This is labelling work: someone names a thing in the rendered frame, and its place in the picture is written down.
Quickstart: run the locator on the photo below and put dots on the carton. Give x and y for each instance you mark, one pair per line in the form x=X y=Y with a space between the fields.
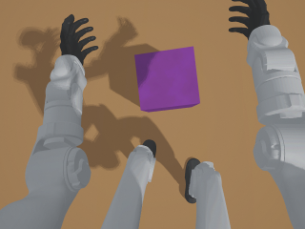
x=167 y=80

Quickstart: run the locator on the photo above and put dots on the left robot upper arm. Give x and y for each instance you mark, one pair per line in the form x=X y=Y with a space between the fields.
x=54 y=177

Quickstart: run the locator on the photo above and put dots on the robot right hand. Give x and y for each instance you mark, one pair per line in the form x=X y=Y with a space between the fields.
x=257 y=16

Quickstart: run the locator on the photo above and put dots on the left robot foot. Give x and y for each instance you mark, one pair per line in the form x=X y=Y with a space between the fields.
x=151 y=144

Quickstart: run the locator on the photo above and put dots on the right robot forearm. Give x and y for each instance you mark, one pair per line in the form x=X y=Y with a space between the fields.
x=277 y=82

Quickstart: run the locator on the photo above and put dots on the left robot forearm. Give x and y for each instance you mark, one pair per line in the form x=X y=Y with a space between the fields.
x=63 y=107

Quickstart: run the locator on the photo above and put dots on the left robot shin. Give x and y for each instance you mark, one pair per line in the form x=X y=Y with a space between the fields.
x=141 y=148

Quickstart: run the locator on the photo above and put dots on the robot left hand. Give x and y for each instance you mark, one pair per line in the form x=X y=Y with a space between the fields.
x=69 y=38

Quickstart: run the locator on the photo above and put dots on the right robot upper arm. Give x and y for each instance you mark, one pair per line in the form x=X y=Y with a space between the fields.
x=280 y=150

